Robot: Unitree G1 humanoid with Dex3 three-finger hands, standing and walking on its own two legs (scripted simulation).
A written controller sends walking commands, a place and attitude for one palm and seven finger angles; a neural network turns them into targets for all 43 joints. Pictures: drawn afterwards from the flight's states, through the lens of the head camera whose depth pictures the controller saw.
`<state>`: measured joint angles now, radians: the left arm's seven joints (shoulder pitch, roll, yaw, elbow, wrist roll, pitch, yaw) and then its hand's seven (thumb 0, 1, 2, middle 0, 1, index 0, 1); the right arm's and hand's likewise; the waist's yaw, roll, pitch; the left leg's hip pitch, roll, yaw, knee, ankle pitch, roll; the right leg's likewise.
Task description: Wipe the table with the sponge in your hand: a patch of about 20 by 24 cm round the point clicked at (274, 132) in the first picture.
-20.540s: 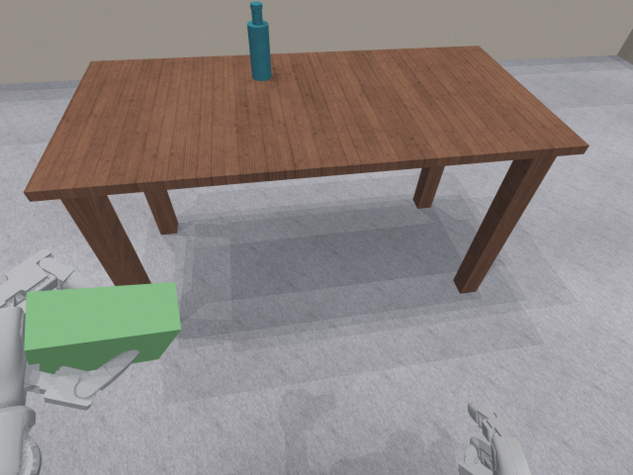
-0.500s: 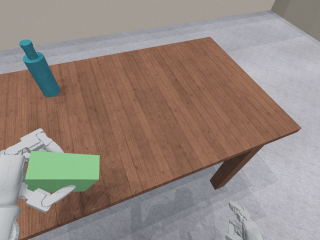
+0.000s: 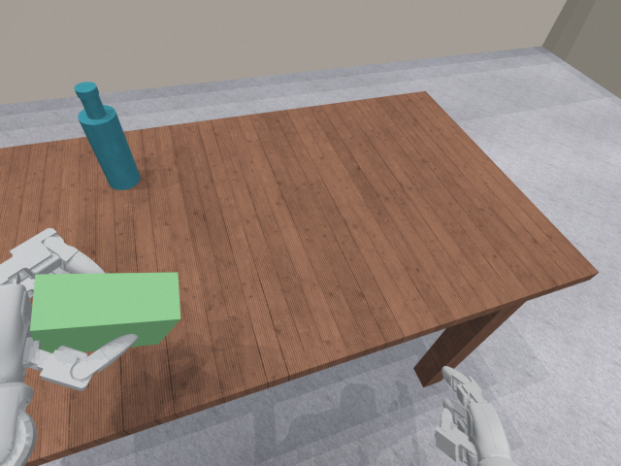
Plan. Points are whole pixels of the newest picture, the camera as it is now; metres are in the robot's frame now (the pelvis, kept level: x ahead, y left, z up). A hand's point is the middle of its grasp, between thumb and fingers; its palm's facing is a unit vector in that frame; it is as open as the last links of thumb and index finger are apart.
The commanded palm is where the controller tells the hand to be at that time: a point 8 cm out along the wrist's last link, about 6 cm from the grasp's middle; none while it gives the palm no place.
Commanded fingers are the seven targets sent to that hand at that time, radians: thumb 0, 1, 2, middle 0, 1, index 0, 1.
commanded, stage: look again from close up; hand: left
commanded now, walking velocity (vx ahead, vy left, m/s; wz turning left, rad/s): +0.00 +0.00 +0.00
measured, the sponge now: (127, 313) +0.23 +0.22 +0.11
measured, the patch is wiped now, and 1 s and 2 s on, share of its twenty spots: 0.00 0.00 0.00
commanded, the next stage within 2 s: come to a stop and stand still in 0.14 s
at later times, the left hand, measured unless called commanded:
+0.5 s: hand (48, 286) +0.22 +0.27 +0.17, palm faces +0.43 -0.80 -0.42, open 9.3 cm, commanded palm +0.14 +0.27 +0.17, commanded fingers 0.00 0.10 1.30 -1.20 -1.60 -1.20 -1.60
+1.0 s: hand (79, 292) +0.22 +0.24 +0.16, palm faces +0.37 -0.87 -0.33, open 9.3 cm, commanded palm +0.16 +0.29 +0.17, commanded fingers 0.00 0.10 1.30 -1.20 -1.60 -1.20 -1.60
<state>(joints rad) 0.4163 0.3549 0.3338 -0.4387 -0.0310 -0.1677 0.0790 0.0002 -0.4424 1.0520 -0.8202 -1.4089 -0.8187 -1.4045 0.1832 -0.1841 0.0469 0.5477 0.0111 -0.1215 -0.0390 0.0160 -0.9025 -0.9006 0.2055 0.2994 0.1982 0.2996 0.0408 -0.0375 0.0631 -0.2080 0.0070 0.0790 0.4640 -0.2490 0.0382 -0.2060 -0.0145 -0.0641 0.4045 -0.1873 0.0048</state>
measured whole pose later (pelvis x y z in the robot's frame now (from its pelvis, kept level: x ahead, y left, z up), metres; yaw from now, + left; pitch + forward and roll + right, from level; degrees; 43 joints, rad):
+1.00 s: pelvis +0.00 +0.00 +0.00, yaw +0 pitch -1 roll -1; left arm 0.39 0.35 0.34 -0.50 -0.03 -0.24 0.10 0.00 -0.44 1.05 -0.82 -1.41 -0.82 -1.41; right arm 0.15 -0.18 0.03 0.57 0.01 -0.18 -0.02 0.02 -0.90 -0.90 0.21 0.30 0.20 0.30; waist 0.03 -0.05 0.07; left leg -0.21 0.00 0.08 0.48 -0.26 0.04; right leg -0.21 -0.02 -0.06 0.42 -0.20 0.01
